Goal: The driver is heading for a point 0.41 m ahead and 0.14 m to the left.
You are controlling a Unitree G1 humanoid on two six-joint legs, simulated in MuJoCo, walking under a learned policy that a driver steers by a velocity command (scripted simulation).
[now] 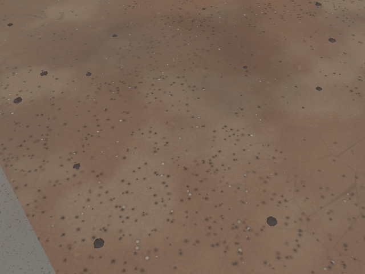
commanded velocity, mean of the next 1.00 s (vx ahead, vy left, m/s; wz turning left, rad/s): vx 0.05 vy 0.00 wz -0.02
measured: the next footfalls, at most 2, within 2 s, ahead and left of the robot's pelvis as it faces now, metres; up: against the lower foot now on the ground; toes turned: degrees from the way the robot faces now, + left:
right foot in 1.44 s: +0.43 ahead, -0.10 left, +0.00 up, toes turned +0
left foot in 1.84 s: +0.45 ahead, +0.14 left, +0.00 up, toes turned +2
